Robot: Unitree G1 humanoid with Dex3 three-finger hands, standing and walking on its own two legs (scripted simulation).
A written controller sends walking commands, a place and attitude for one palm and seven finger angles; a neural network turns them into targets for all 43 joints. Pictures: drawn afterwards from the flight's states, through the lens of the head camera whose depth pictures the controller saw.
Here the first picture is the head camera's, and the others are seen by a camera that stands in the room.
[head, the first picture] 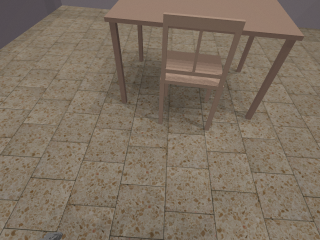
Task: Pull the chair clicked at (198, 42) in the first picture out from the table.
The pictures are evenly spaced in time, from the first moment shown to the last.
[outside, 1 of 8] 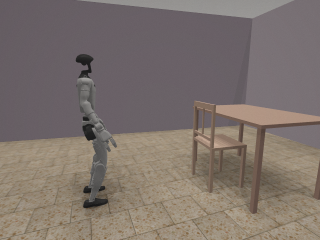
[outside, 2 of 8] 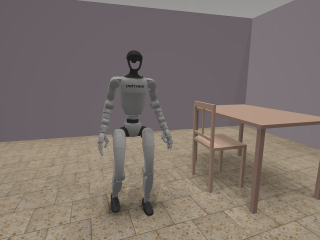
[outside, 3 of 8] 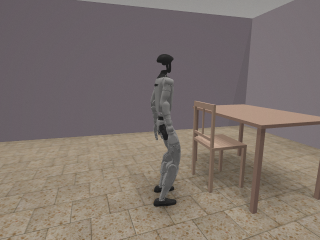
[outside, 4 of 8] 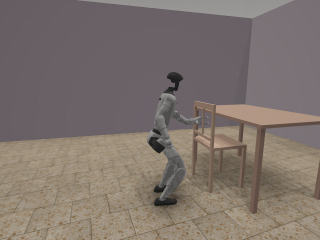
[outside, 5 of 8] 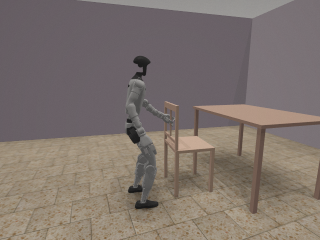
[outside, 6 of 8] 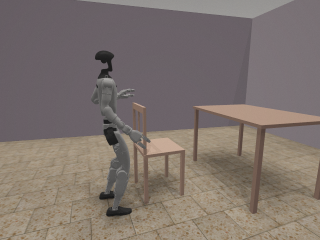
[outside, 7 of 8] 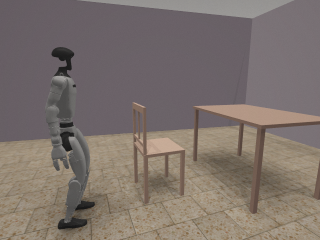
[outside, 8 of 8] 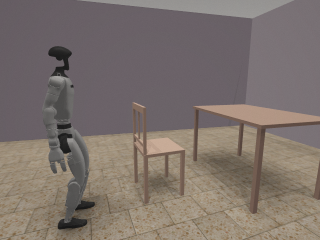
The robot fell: no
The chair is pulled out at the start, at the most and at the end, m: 0.00 0.66 0.66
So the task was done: yes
